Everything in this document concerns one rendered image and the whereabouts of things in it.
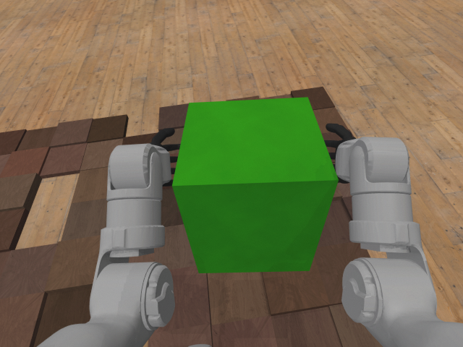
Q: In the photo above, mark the robot left hand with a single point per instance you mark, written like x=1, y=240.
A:
x=158, y=139

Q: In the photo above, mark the right robot upper arm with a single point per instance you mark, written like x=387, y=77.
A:
x=394, y=299

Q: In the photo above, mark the robot left forearm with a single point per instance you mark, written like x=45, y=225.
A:
x=136, y=174

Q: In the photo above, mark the left robot upper arm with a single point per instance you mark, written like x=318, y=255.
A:
x=128, y=303

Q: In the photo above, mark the robot right forearm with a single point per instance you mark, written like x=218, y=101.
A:
x=378, y=171

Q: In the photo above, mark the robot right hand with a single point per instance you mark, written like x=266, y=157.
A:
x=345, y=135

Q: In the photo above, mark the carton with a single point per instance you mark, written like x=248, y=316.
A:
x=254, y=183

